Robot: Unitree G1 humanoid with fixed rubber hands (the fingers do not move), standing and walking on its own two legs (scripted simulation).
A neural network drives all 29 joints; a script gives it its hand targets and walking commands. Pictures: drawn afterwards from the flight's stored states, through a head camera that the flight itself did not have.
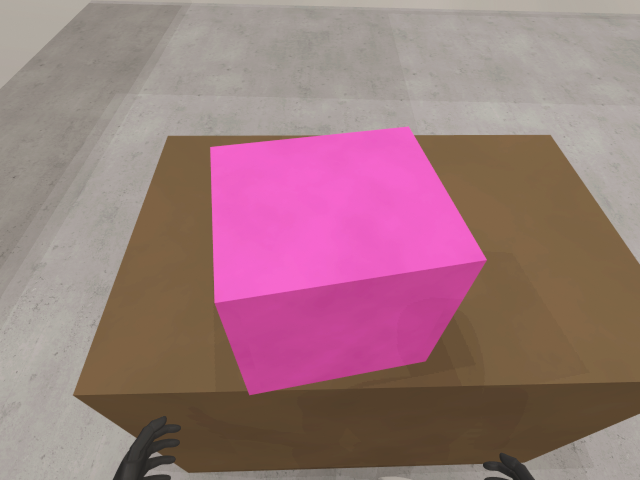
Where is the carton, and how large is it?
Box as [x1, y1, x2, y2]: [210, 127, 486, 394]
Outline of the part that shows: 408,127 210,147 214,300 249,394 424,361 486,260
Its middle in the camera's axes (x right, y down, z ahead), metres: +0.01 +0.04 +0.53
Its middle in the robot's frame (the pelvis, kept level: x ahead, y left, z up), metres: +0.38 +0.00 +0.04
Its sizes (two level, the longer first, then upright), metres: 0.264 0.227 0.259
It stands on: a pedestal, 0.67 m high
